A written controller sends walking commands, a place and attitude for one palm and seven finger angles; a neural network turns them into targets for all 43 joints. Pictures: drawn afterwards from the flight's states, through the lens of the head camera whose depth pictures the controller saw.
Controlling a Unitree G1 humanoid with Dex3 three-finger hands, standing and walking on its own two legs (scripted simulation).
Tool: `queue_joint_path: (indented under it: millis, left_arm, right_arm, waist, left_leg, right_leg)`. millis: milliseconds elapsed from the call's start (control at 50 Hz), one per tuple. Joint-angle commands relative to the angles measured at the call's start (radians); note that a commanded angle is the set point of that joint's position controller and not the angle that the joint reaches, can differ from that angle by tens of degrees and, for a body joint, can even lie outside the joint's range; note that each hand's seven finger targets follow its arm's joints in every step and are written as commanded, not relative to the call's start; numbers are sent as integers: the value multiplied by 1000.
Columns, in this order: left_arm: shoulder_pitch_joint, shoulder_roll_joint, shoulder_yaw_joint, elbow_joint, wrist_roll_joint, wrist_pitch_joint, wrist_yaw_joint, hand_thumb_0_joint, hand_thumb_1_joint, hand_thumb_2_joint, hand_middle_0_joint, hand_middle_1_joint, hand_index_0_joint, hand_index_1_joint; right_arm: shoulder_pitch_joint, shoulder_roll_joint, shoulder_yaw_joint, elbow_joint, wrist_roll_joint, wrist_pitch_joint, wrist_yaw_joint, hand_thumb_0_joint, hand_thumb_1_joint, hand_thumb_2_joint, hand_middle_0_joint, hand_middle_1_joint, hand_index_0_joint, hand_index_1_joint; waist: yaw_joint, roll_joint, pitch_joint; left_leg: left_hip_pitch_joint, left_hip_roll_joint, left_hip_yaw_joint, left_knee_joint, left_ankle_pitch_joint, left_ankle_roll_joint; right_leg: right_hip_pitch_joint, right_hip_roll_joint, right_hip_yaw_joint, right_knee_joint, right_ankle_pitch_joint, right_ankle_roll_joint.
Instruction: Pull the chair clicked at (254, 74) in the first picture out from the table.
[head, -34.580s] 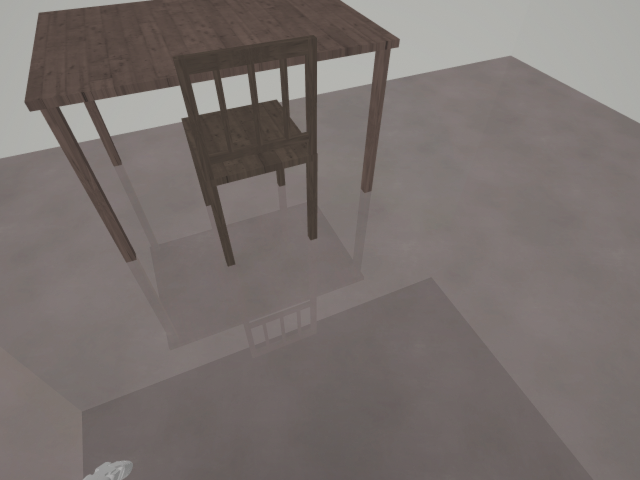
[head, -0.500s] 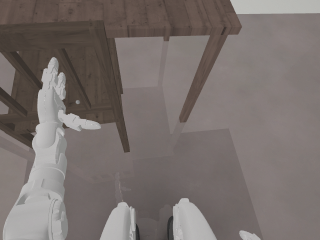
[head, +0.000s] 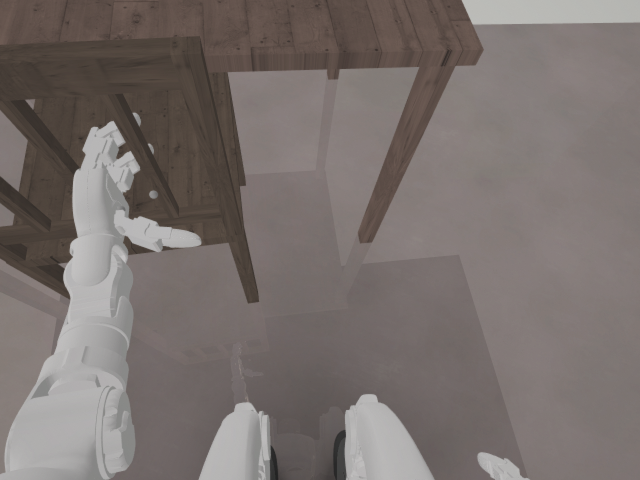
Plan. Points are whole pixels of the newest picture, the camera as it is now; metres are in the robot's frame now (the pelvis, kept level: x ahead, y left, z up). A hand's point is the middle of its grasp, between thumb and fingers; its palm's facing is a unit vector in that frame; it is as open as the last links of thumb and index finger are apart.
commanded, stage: hook a spindle and tug to test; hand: left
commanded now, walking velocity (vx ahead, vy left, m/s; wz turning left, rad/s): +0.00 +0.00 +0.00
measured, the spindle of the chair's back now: (69, 170) +0.50 +0.31 +0.00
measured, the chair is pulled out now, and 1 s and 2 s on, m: -0.02 0.03 0.10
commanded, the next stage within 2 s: step backward, pulling the chair out in 1.12 s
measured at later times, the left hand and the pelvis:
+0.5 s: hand (151, 196) +0.45 +0.19 +0.02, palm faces +0.09 -1.00 -0.02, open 6.3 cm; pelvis +0.03 +0.01 +0.01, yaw -1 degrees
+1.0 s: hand (151, 221) +0.42 +0.19 +0.02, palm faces +0.10 -0.99 -0.02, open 6.1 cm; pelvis +0.01 +0.01 +0.01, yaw +0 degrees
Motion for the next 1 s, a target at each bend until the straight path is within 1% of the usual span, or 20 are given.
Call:
queue_joint_path:
  millis: [0, 60, 100, 220, 240, 340, 400, 420, 480, 520, 560, 600, 680, 700, 720, 780, 820, 840, 900, 980]
  left_arm:
    - [-300, 124, -28, -222, -4, -78, -36, 0, -220, 420, -412, -1176, -412, -1176]
    - [-262, 139, -16, -242, -8, -76, -43, 0, -52, 492, -465, -1340, -465, -1340]
    - [-225, 108, -45, -284, -13, -77, -49, 0, 60, 540, -500, -1450, -500, -1450]
    - [-139, 94, -46, -302, -25, -65, -49, 0, 396, 684, -500, -1450, -500, -1450]
    - [-135, 124, -25, -321, -24, -67, -47, 0, 452, 708, -500, -1450, -500, -1450]
    - [-87, 80, -51, -366, -36, -60, -48, 0, 732, 828, -500, -1450, -500, -1450]
    - [-25, 88, -35, -399, -44, -58, -43, 0, 900, 900, -500, -1450, -500, -1450]
    - [-20, 67, -51, -402, -43, -55, -44, 0, 900, 900, -500, -1450, -500, -1450]
    - [-5, 83, -32, -416, -44, -54, -40, 0, 900, 900, -500, -1450, -500, -1450]
    - [40, 56, -54, -421, -40, -50, -39, 0, 900, 900, -500, -1450, -500, -1450]
    - [19, 28, -77, -439, -43, -46, -34, 0, 900, 900, -500, -1450, -500, -1450]
    - [70, 75, -36, -453, -40, -46, -28, 0, 900, 900, -500, -1450, -500, -1450]
    - [65, 35, -71, -468, -37, -43, -25, 0, 900, 900, -500, -1450, -500, -1450]
    - [85, 60, -46, -486, -40, -46, -24, 0, 900, 900, -500, -1450, -500, -1450]
    - [108, 26, -75, -486, -36, -42, -27, 0, 900, 900, -500, -1450, -500, -1450]
    - [93, 41, -62, -488, -39, -42, -20, 0, 900, 900, -500, -1450, -500, -1450]
    - [87, 34, -70, -486, -35, -44, -19, 0, 900, 900, -500, -1450, -500, -1450]
    - [47, 10, -99, -477, -33, -43, -20, 0, 900, 900, -500, -1450, -500, -1450]
    - [35, 46, -68, -487, -31, -50, -12, 0, 900, 900, -500, -1450, -500, -1450]
    - [52, 36, -70, -475, -37, -45, -18, 0, 900, 900, -500, -1450, -500, -1450]
  right_arm:
    - [114, -167, -66, -70, -2, -26, -13, 0, -900, -900, 200, 300, 200, 300]
    - [121, -167, -69, -69, -1, -24, -11, 0, -900, -900, 200, 300, 200, 300]
    - [121, -164, -73, -76, 0, -26, -6, 0, -900, -900, 200, 300, 200, 300]
    - [128, -160, -77, -68, 5, -25, 2, 0, -900, -900, 200, 300, 200, 300]
    - [129, -162, -78, -68, 4, -24, 1, 0, -900, -900, 200, 300, 200, 300]
    - [129, -154, -80, -70, 6, -28, 5, 0, -900, -900, 200, 300, 200, 300]
    - [135, -156, -84, -77, 6, -33, 8, 0, -900, -900, 200, 300, 200, 300]
    - [132, -152, -83, -76, 6, -34, 10, 0, -900, -900, 200, 300, 200, 300]
    - [127, -153, -84, -79, 6, -36, 8, 0, -900, -900, 200, 300, 200, 300]
    - [122, -150, -84, -87, 9, -38, 11, 0, -900, -900, 200, 300, 200, 300]
    - [117, -149, -85, -87, 7, -39, 14, 0, -900, -900, 200, 300, 200, 300]
    - [113, -152, -86, -98, 7, -41, 12, 0, -900, -900, 200, 300, 200, 300]
    - [97, -144, -82, -102, 9, -43, 13, 0, -900, -900, 200, 300, 200, 300]
    - [100, -147, -84, -105, 9, -45, 11, 0, -900, -900, 200, 300, 200, 300]
    - [95, -142, -82, -110, 11, -47, 14, 0, -900, -900, 200, 300, 200, 300]
    - [85, -146, -83, -108, 11, -50, 11, 0, -900, -900, 200, 300, 200, 300]
    - [81, -147, -83, -107, 11, -53, 8, 0, -900, -900, 200, 300, 200, 300]
    - [76, -145, -80, -104, 12, -54, 8, 0, -900, -900, 200, 300, 200, 300]
    - [74, -152, -82, -102, 9, -60, 2, 0, -900, -900, 200, 300, 200, 300]
    - [62, -149, -82, -103, 12, -65, -1, 0, -900, -900, 200, 300, 200, 300]
  waist:
    - [-17, 95, -487]
    - [0, 85, -520]
    - [2, 108, -545]
    - [4, 65, -509]
    - [13, 83, -506]
    - [10, 95, -494]
    - [27, 101, -512]
    - [21, 96, -506]
    - [27, 65, -503]
    - [33, 94, -495]
    - [23, 82, -488]
    - [44, 82, -501]
    - [35, 70, -479]
    - [46, 76, -488]
    - [48, 99, -489]
    - [43, 52, -472]
    - [41, 61, -469]
    - [27, 68, -441]
    - [37, 72, -458]
    - [42, 47, -467]
  left_leg:
    - [391, -5, -88, -165, 429, -42]
    - [404, -4, -84, -161, 486, -41]
    - [448, 1, -86, -162, 541, -45]
    - [428, 2, -78, -168, 584, -41]
    - [428, 4, -78, -169, 600, -43]
    - [463, 9, -80, -169, 680, -48]
    - [484, 11, -85, -172, 735, -53]
    - [492, 13, -85, -172, 754, -55]
    - [463, 11, -81, -171, 721, -53]
    - [496, 16, -89, -178, 759, -63]
    - [494, 15, -89, -174, 739, -64]
    - [479, 11, -83, -175, 735, -62]
    - [460, 8, -79, -176, 699, -61]
    - [474, 12, -85, -180, 719, -65]
    - [486, 10, -83, -183, 724, -68]
    - [455, 9, -85, -184, 654, -65]
    - [450, 8, -86, -183, 634, -66]
    - [442, 6, -89, -184, 604, -68]
    - [436, 2, -89, -181, 568, -67]
    - [406, -6, -78, -181, 506, -59]
  right_leg:
    - [224, 28, 36, -127, 283, -10]
    - [260, 29, 39, -124, 334, -10]
    - [257, 31, 35, -123, 357, -12]
    - [297, 33, 35, -136, 413, -6]
    - [303, 30, 36, -133, 420, -7]
    - [292, 30, 30, -133, 457, -5]
    - [306, 30, 28, -130, 479, -8]
    - [301, 30, 25, -131, 488, -6]
    - [325, 29, 28, -128, 491, -5]
    - [289, 29, 21, -125, 468, -7]
    - [280, 30, 19, -128, 456, -4]
    - [311, 29, 26, -123, 471, -8]
    - [308, 29, 26, -125, 458, -6]
    - [306, 29, 23, -121, 455, -10]
    - [297, 29, 22, -122, 445, -9]
    - [297, 31, 21, -124, 413, -8]
    - [279, 29, 21, -120, 393, -9]
    - [254, 28, 18, -120, 370, -9]
    - [257, 28, 21, -115, 351, -13]
    - [283, 26, 27, -122, 342, -12]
